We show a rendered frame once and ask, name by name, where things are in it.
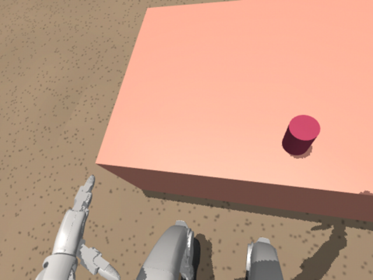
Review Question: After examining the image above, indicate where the left robot hand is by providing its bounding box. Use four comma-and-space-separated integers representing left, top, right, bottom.
52, 175, 121, 280

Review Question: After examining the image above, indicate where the left robot arm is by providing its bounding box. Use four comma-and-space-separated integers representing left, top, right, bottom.
35, 253, 78, 280

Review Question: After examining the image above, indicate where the left robot foot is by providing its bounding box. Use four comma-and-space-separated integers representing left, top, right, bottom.
181, 238, 200, 280

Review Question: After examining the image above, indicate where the can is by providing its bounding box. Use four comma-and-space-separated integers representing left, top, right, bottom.
282, 115, 321, 155

